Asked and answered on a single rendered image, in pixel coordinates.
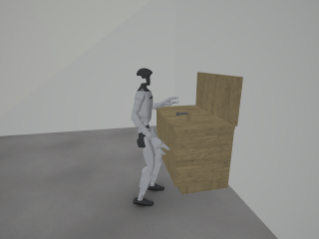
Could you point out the left robot forearm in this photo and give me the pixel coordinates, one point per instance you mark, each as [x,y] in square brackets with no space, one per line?
[158,105]

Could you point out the tap lever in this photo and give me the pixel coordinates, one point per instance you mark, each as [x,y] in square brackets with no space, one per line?
[181,114]

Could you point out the left robot foot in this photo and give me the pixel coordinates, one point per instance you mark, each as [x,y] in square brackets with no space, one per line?
[156,187]

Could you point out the right robot hand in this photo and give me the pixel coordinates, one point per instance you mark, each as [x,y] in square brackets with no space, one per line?
[157,143]

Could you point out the robot torso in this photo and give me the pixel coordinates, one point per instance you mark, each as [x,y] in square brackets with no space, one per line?
[146,110]

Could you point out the left robot hand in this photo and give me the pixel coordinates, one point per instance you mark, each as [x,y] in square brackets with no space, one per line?
[169,102]

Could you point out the right robot forearm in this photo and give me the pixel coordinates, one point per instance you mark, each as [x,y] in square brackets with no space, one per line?
[140,125]

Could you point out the counter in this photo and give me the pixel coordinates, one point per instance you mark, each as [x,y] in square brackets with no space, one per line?
[200,143]

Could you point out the robot right upper arm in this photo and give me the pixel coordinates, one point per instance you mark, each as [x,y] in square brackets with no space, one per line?
[139,99]

